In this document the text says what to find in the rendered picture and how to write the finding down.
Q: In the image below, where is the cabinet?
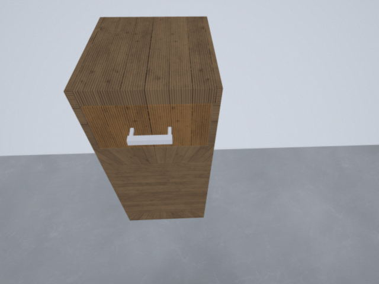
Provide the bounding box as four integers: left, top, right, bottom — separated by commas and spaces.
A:
64, 17, 223, 221

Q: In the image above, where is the handle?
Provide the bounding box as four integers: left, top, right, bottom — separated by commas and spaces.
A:
127, 127, 172, 146

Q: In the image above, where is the drawer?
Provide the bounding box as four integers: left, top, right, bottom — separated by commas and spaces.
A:
81, 104, 211, 149

